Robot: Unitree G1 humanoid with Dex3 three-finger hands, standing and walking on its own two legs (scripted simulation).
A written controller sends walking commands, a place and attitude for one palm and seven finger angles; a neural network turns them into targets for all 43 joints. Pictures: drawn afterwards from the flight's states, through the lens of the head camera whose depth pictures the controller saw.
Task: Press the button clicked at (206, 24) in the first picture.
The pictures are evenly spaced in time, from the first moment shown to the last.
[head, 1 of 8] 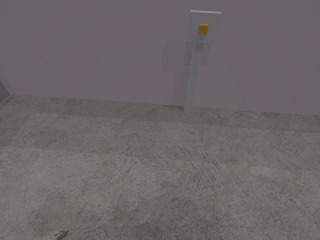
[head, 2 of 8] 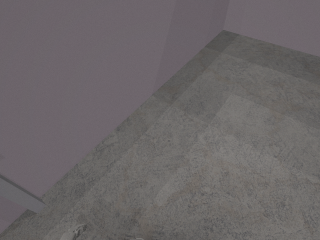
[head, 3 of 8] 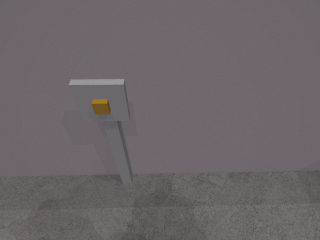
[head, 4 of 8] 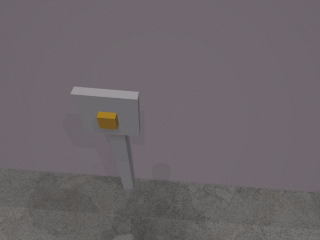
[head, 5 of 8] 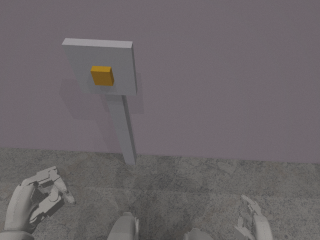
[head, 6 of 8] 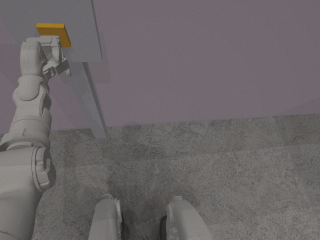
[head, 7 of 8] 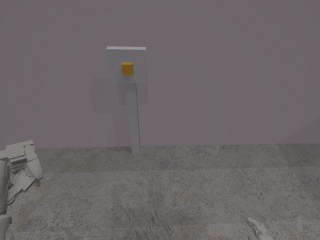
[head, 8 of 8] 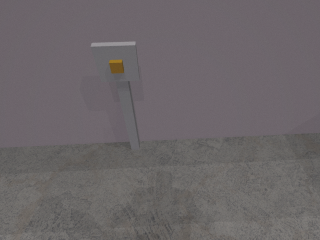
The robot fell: no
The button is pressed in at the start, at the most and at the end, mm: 0 11 0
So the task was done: yes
